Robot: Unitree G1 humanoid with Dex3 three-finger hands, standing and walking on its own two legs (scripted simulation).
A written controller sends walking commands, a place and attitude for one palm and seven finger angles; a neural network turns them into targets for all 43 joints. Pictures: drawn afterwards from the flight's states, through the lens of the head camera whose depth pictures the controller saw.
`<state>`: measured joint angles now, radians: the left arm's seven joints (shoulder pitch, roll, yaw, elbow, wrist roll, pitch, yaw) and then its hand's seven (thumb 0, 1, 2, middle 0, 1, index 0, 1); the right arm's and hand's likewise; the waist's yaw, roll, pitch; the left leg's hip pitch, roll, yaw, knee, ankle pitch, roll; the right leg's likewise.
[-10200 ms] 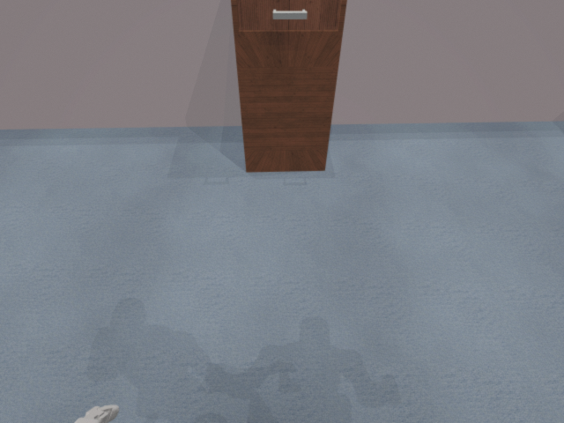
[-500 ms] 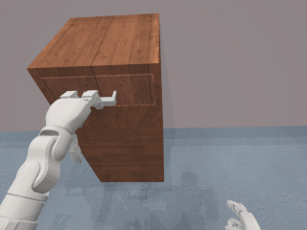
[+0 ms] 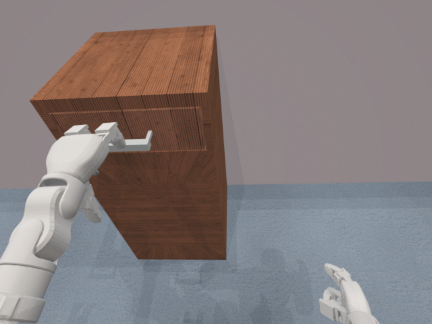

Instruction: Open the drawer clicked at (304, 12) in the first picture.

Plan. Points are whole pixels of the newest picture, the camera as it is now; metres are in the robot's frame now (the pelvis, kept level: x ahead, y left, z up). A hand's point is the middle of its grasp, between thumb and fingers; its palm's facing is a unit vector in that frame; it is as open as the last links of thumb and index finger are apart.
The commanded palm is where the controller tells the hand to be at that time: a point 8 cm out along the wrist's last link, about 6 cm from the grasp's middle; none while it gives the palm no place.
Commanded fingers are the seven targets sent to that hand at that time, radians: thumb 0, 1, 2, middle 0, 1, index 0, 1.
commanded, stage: move the hooked fingers above the handle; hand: left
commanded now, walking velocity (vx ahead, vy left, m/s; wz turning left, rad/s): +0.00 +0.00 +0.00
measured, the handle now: (127, 140) +0.52 +0.32 +0.04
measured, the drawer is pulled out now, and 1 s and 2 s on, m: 0.00 0.00 0.00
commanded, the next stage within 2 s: none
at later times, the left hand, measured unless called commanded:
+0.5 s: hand (101, 153) +0.38 +0.29 +0.13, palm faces +0.06 -0.03 -1.00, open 13.8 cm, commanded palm +0.36 +0.29 +0.18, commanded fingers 0.00 -0.50 0.30 -0.30 -1.20 -0.30 -1.20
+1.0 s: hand (105, 145) +0.44 +0.32 +0.10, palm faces -0.04 -0.01 -1.00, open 13.8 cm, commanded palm +0.42 +0.31 +0.16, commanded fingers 0.00 -0.50 0.30 -0.30 -1.20 -0.30 -1.20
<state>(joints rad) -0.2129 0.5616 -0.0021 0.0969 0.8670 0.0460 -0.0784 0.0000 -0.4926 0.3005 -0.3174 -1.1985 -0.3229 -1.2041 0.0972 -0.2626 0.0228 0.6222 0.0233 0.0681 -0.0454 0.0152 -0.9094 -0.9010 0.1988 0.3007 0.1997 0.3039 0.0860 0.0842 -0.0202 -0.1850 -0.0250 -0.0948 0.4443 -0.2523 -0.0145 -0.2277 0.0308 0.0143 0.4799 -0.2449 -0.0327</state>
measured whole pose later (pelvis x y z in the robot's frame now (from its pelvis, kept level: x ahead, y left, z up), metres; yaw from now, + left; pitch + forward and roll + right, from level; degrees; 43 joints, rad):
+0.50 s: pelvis +0.01 +0.02 +0.00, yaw -1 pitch +5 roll +0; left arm -0.41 0.57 0.03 0.37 0.91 -0.02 0.00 0.00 -0.49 0.30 -0.31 -1.20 -0.32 -1.20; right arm 0.22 -0.27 -0.02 0.65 0.03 0.10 -0.05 0.02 -0.91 -0.90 0.20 0.30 0.20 0.30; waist 0.04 0.07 -0.03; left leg -0.30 -0.05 -0.07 0.50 -0.28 0.01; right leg -0.34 0.01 0.03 0.52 -0.26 -0.01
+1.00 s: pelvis +0.03 +0.04 -0.01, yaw -1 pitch +9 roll -1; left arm -0.59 0.58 -0.03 0.59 0.97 0.02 -0.01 0.00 -0.49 0.30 -0.31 -1.20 -0.32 -1.20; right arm 0.24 -0.26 -0.02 0.64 0.03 0.13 -0.03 0.01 -0.91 -0.90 0.20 0.30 0.20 0.30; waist 0.02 0.05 -0.07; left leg -0.38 -0.06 -0.07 0.56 -0.32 0.04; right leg -0.40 0.00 0.04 0.54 -0.29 0.02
